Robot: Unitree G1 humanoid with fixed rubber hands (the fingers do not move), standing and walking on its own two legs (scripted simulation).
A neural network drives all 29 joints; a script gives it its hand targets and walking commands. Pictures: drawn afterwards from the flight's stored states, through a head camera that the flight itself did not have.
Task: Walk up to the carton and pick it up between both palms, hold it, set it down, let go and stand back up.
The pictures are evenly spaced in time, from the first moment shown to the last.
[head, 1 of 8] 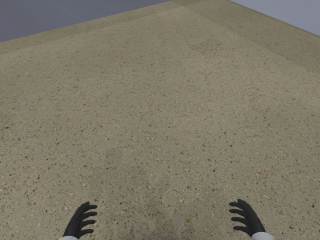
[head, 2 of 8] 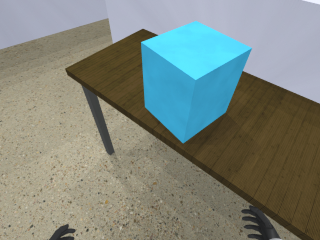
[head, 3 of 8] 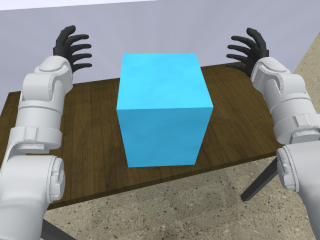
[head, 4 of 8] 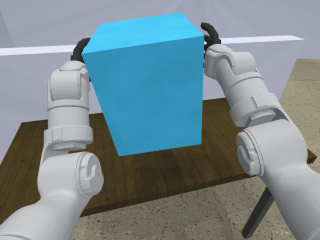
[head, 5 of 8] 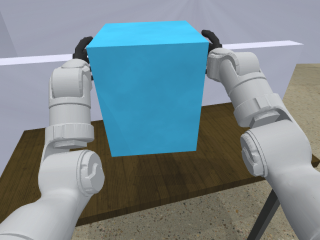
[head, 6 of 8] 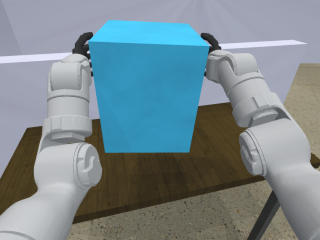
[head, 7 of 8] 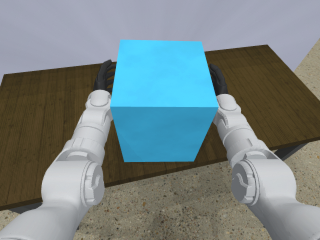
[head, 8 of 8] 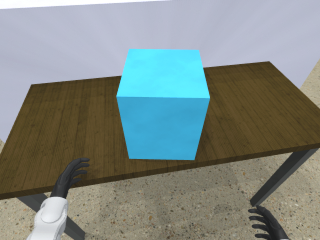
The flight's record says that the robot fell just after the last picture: no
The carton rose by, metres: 0.26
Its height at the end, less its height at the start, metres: +0.00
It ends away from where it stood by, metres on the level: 0.03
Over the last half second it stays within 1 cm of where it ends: yes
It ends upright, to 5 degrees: yes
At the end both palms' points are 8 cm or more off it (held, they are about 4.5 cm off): yes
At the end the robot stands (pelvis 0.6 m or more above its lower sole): yes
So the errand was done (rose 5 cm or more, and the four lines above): yes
